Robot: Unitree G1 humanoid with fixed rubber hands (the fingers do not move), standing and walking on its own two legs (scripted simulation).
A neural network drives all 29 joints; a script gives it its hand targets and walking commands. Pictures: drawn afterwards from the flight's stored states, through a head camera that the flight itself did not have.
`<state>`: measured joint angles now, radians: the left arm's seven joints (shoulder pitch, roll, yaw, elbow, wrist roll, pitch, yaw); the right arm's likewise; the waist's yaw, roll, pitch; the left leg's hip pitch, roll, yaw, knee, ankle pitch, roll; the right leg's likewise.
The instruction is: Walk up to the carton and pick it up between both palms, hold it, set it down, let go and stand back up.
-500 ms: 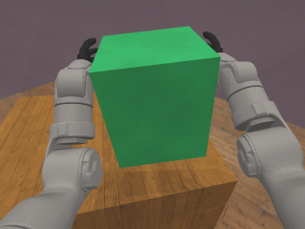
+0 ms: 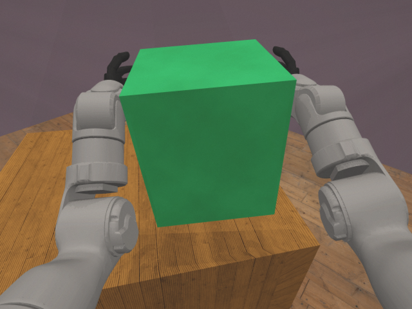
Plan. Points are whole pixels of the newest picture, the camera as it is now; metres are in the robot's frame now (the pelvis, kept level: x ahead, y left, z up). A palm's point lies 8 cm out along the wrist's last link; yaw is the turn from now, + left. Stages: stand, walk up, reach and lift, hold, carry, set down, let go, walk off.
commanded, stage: hold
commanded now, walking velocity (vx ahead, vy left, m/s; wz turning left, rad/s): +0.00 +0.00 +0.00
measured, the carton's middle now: (207, 131) +0.34 +0.00 +0.25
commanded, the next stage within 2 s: none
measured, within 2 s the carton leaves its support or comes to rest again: neither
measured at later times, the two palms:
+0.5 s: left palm (114, 94) +0.38 +0.16 +0.30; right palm (285, 86) +0.37 -0.15 +0.32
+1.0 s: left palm (121, 91) +0.37 +0.14 +0.31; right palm (293, 83) +0.37 -0.16 +0.32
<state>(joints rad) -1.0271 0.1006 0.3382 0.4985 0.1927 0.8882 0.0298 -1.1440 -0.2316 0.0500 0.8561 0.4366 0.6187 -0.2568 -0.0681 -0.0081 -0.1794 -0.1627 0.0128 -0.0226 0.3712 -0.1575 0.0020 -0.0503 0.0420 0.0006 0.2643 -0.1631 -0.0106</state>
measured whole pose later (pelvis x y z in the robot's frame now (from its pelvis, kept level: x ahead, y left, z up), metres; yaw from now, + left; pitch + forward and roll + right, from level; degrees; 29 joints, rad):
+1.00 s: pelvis +0.00 +0.00 +0.00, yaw -1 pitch -3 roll -1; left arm -1.02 0.08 0.35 0.49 0.21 0.88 0.05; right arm -1.16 -0.24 0.04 0.89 0.44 0.62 -0.24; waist -0.07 -0.01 -0.20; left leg -0.17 0.02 -0.03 0.38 -0.17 0.00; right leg -0.06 0.05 0.02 0.27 -0.16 -0.02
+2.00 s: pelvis +0.00 +0.00 +0.00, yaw +0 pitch -3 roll -2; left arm -1.01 0.11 0.33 0.47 0.19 0.89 0.02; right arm -1.14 -0.23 0.08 0.85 0.46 0.64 -0.26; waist -0.07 -0.01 -0.18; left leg -0.17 0.01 -0.05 0.38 -0.16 0.00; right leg -0.05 0.05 0.02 0.25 -0.16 -0.01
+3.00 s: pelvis +0.00 +0.00 +0.00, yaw -1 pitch -3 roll -1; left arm -1.03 0.08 0.36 0.50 0.20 0.88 0.05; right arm -1.16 -0.24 0.05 0.88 0.46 0.65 -0.25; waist -0.06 0.00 -0.21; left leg -0.16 0.01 -0.05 0.38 -0.17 -0.01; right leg -0.05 0.06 0.04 0.26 -0.17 -0.02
